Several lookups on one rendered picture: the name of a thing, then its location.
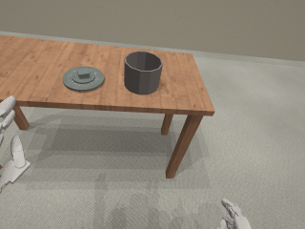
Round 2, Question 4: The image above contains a knob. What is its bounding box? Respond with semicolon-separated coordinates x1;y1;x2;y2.
77;68;90;78

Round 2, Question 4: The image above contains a robot right hand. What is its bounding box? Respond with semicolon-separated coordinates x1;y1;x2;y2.
217;198;252;229

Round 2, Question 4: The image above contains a robot left hand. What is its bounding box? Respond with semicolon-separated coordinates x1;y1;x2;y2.
0;95;31;194

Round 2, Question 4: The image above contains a table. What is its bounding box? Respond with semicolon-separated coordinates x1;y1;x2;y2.
0;34;215;178

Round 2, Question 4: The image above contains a pot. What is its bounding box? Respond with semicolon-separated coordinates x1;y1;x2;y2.
124;51;163;95

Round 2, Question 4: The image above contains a lid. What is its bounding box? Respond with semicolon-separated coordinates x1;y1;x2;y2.
62;66;105;92

